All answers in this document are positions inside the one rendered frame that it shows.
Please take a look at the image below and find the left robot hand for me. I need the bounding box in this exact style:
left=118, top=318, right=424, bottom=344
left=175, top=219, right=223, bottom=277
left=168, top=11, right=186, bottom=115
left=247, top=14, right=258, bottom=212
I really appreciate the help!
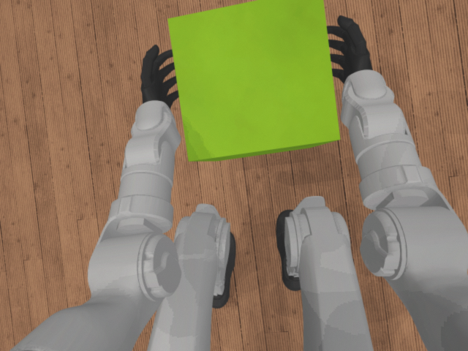
left=140, top=45, right=179, bottom=108

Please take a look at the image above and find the right robot upper arm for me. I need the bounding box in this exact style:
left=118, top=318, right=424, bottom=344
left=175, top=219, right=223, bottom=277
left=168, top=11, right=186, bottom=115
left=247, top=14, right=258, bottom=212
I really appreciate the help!
left=360, top=206, right=468, bottom=351

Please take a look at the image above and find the left robot upper arm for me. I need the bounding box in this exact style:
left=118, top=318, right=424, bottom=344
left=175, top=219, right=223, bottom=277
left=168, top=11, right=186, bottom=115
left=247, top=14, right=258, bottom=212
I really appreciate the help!
left=10, top=232, right=181, bottom=351

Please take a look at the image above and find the robot right foot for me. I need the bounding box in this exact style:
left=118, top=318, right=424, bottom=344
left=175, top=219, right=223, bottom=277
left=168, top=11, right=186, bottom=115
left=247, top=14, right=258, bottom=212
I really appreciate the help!
left=276, top=210, right=301, bottom=291

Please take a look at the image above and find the right robot forearm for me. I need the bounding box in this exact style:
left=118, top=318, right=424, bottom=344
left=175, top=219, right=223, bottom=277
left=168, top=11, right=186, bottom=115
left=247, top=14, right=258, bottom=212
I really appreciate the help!
left=341, top=69, right=468, bottom=237

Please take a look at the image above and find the carton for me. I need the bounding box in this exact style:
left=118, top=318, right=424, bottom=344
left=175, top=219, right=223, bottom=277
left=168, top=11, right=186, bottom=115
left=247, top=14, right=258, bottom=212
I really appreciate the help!
left=167, top=0, right=340, bottom=162

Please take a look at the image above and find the right robot hand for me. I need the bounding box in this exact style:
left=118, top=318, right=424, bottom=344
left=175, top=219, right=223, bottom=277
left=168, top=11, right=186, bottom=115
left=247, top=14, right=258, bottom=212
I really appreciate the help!
left=327, top=15, right=373, bottom=84

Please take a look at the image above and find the robot right thigh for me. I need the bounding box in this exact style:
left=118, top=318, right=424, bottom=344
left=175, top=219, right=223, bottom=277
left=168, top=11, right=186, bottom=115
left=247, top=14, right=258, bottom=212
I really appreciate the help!
left=284, top=206, right=374, bottom=351

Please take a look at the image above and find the left robot forearm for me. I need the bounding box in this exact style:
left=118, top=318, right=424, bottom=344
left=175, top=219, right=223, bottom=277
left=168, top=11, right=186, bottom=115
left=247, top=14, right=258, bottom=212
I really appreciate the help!
left=88, top=100, right=181, bottom=285

